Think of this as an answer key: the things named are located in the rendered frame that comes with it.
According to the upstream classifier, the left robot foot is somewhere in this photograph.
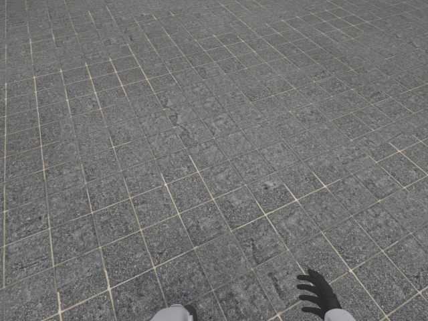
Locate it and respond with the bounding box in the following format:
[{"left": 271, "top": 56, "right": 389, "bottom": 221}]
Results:
[{"left": 183, "top": 304, "right": 197, "bottom": 321}]

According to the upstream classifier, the robot right hand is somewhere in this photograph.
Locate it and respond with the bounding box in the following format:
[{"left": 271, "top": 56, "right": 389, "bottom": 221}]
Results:
[{"left": 297, "top": 269, "right": 342, "bottom": 321}]

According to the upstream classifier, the robot left thigh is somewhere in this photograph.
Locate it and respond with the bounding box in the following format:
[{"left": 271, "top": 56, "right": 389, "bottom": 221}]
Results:
[{"left": 151, "top": 307, "right": 193, "bottom": 321}]

